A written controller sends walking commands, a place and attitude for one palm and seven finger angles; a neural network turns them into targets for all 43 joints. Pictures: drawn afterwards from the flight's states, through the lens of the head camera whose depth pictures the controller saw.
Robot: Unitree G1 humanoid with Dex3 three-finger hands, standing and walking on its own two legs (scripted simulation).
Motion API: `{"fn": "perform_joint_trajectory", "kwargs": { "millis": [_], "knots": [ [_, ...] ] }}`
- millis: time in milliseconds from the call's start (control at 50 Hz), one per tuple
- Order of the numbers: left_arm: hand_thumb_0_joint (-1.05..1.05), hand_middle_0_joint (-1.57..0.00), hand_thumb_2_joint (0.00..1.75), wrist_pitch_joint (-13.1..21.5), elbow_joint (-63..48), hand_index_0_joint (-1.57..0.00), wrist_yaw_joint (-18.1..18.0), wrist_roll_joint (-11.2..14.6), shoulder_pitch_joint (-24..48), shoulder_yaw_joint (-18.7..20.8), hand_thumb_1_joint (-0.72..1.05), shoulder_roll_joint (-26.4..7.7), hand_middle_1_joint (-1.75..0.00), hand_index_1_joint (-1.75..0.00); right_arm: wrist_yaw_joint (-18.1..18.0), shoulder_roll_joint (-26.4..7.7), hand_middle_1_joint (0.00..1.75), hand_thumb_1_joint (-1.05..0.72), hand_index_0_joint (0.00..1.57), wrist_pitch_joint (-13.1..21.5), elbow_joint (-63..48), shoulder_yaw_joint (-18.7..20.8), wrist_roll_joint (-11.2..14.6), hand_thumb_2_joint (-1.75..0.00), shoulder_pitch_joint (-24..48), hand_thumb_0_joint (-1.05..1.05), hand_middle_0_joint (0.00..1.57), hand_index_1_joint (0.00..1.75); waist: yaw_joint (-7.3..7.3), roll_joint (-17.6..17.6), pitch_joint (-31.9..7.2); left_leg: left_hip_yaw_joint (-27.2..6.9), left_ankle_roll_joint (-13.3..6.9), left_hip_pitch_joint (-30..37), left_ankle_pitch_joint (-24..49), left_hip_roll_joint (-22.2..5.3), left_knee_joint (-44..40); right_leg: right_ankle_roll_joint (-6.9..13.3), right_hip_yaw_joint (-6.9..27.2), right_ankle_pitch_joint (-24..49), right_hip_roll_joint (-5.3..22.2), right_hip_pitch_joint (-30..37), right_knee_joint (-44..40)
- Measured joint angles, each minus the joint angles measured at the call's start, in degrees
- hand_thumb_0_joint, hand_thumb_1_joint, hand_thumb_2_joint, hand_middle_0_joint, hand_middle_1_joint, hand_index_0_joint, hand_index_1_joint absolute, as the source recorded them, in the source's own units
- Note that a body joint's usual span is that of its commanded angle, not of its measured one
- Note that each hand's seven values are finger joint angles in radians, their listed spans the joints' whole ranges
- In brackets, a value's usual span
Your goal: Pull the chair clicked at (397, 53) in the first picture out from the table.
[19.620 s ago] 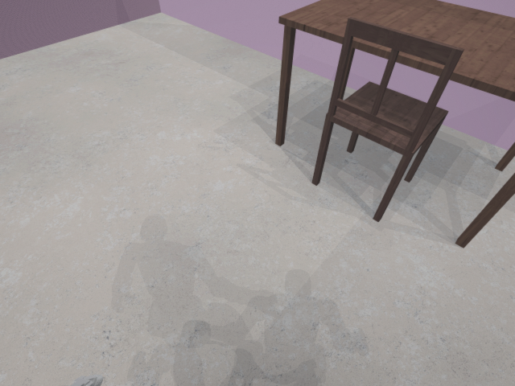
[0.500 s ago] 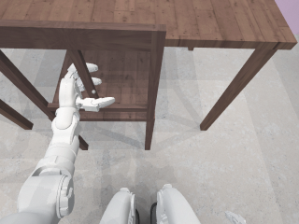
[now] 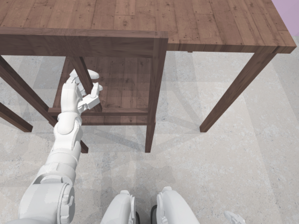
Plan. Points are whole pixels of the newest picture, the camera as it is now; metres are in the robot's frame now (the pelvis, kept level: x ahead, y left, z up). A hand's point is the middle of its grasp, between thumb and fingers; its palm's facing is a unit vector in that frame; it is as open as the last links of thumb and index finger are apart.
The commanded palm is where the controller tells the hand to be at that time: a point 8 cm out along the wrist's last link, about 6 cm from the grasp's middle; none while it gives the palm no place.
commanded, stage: hook a spindle and tug to test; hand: left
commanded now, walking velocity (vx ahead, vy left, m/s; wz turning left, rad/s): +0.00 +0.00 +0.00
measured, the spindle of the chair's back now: (89, 88) +0.48 +0.16 +0.02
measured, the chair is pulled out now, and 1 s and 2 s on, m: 0.00 0.08 0.32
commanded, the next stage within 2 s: step backward, pulling the chair out in 0.40 s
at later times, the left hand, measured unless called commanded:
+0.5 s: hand (98, 111) +0.40 +0.13 +0.02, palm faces +0.01 -1.00 -0.04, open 5.4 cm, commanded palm +0.38 +0.18 +0.03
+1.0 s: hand (103, 117) +0.37 +0.11 +0.04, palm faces -0.08 -0.99 -0.13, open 5.2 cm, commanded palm +0.36 +0.16 +0.04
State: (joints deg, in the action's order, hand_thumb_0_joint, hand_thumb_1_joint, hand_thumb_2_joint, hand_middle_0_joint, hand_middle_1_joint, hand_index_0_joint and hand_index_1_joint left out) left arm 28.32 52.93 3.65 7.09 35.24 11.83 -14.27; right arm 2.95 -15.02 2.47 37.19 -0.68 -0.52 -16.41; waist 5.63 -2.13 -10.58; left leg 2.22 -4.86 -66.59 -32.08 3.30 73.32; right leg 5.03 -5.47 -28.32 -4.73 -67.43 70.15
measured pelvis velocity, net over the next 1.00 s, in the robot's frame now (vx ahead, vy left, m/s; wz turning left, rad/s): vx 0.01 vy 0.02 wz -0.07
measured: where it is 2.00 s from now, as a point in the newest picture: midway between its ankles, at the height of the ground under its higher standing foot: outside the picture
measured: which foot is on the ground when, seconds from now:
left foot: down 0.00-1.00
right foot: down 0.00-0.88, up 0.90-1.00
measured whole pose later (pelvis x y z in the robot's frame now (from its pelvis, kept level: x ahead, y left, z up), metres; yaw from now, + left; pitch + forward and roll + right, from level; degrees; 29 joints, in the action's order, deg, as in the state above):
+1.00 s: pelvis +0.01 +0.02 +0.10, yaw -4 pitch +11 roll +0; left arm 12.6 55.0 -4.5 5.2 24.7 0.3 -9.1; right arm -6.2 -16.0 -10.0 36.8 1.2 2.4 -13.8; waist 3.9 -1.2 -0.9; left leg 6.6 -6.7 -30.1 -17.3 4.3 36.2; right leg 0.6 3.3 -24.3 -3.2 -33.4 44.7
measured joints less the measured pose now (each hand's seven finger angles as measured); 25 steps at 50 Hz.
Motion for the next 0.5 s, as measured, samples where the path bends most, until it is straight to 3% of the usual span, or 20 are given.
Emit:
{"fn": "perform_joint_trajectory", "kwargs": {
  "millis": [340, 500],
  "knots": [
    [0.01, -0.42, 0.78, -0.55, -10.31, -0.41, -0.55, 0.01, -10.18, -3.58, 0.72, 3.13, -1.4, -1.45, -0.22, 0.52, 0.3, -0.9, 0.21, -0.42, -1.34, 0.31, 0.34, -0.9, 1.83, 0.01, 0.2, 0.3, -1.83, 0.38, -0.41, 0.19, 0.25, 2.8, -0.56, 0.07, -1.01, 0.24, 0.42, -0.76, -0.11, 2.46, -0.43],
    [0.01, -0.44, 0.79, -0.13, -11.34, -0.41, -0.33, -0.28, -11.22, -4.52, 0.71, 3.52, -1.4, -1.45, -0.99, 0.55, 0.3, -0.9, 0.21, 0.21, -1.48, 0.04, 0.42, -0.9, 3.36, 0.01, 0.2, 0.3, -2.48, 0.62, -0.03, -0.2, 0.46, 2.8, -0.51, 0.29, -0.4, 0.65, -0.08, -0.97, 0.16, 2.52, 0.34]
  ]
}}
